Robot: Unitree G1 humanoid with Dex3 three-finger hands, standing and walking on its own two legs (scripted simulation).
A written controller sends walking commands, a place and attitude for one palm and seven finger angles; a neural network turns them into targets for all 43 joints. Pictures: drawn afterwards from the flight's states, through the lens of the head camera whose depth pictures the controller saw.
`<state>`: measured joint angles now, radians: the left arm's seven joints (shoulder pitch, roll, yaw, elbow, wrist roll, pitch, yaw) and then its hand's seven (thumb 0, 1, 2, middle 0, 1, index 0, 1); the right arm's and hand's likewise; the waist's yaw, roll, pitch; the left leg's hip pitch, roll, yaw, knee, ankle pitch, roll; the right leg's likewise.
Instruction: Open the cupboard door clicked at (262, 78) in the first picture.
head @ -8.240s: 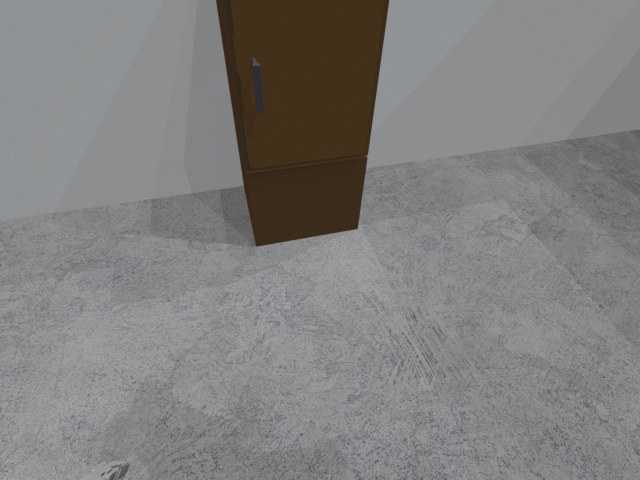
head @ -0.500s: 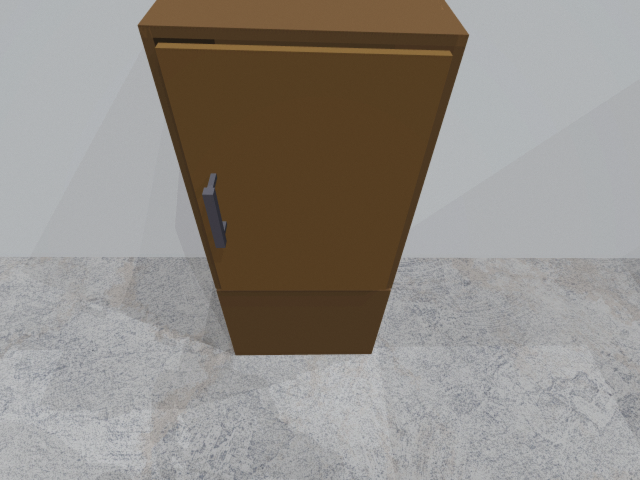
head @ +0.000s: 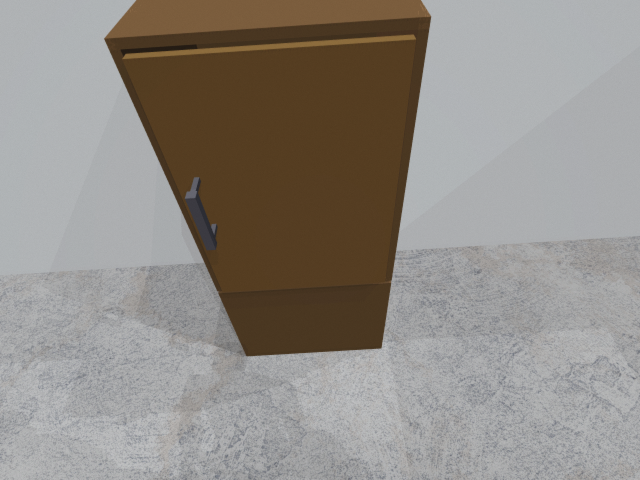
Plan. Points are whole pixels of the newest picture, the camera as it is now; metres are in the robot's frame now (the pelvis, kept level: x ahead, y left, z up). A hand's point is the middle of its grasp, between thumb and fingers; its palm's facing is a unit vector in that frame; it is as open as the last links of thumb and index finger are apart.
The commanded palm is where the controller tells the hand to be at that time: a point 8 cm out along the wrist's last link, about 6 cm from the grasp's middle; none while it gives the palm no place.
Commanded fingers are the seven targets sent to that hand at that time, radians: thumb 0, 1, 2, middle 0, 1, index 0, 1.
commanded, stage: shuffle to correct the standing spot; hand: left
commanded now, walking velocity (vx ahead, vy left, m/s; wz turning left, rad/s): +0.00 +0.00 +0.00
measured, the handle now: (204, 215) +0.57 +0.27 -0.04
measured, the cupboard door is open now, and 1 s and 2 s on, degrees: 0 0 0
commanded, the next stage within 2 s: come to a stop and stand still in 0.34 s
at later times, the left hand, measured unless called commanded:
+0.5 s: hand out of the picture +0.04 +0.20 -0.18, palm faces +0.10 -0.97 -0.21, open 7.4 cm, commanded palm none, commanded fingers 0.00 0.90 0.90 -0.20 -0.30 -0.20 -0.30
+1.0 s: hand out of the picture +0.09 +0.20 -0.17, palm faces +0.11 -0.96 -0.25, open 7.3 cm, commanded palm none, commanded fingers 0.00 0.90 0.90 -0.20 -0.30 -0.20 -0.30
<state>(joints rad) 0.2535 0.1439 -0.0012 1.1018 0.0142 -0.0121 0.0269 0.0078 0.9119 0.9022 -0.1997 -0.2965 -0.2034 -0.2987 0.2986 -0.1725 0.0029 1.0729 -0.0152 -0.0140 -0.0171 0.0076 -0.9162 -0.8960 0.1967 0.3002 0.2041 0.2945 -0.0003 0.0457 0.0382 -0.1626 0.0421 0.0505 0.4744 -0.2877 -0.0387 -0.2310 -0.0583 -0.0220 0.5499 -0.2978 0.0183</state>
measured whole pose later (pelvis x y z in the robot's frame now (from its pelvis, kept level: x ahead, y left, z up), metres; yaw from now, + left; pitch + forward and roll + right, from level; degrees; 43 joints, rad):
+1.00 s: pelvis +0.05 +0.00 +0.00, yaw +5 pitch +0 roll +2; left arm 0.22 0.19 0.02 0.97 0.03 0.01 0.04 0.00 0.92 0.90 -0.20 -0.30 -0.21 -0.30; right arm 0.17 -0.20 -0.05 0.95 -0.02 0.02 -0.01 0.01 -0.92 -0.90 0.19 0.30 0.20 0.29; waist 0.01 -0.02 0.06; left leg -0.27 0.01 0.03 0.60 -0.35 -0.02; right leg -0.32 -0.03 -0.10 0.57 -0.24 -0.06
